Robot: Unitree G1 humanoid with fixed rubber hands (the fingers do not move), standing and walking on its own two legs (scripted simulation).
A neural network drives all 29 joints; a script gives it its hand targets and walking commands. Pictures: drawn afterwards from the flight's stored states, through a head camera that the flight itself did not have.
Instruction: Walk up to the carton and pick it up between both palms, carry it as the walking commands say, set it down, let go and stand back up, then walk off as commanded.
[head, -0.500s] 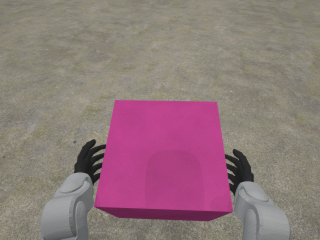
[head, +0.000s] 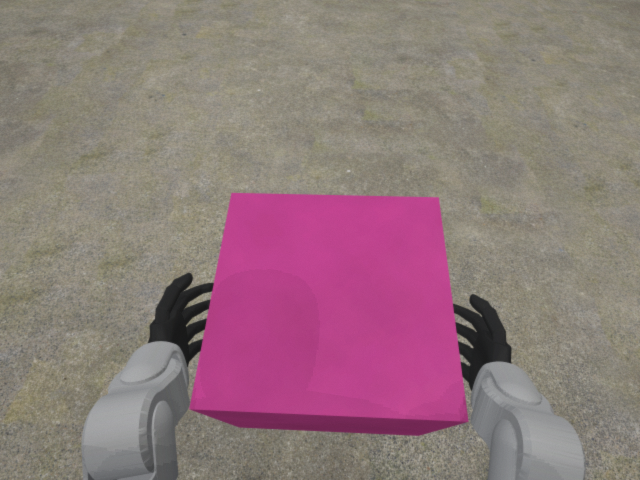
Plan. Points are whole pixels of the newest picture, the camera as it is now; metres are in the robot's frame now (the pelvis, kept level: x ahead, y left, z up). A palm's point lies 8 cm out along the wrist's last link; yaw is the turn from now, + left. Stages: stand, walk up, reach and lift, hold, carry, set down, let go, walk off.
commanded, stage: carry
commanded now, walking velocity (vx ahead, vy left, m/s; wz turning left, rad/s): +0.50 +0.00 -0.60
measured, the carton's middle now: (330, 321) +0.31 +0.01 +0.02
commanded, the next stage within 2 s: none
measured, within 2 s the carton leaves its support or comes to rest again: neither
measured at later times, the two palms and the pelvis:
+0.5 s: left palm (309, 143) +0.60 +0.06 +0.07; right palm (513, 194) +0.53 -0.27 +0.06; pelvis +0.33 -0.06 +0.00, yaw -13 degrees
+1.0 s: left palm (400, 46) +0.91 -0.11 +0.10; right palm (562, 100) +0.76 -0.41 +0.09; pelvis +0.64 -0.17 +0.00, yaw -28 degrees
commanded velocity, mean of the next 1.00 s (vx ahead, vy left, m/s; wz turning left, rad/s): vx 0.43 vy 0.03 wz -0.60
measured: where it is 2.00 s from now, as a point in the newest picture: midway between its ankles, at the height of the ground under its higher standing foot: (404, 293)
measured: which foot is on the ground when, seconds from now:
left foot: down 0.00-0.32, up 0.34-0.62, down 0.64-1.00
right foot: up 0.00-0.26, down 0.28-0.64, up 0.66-1.00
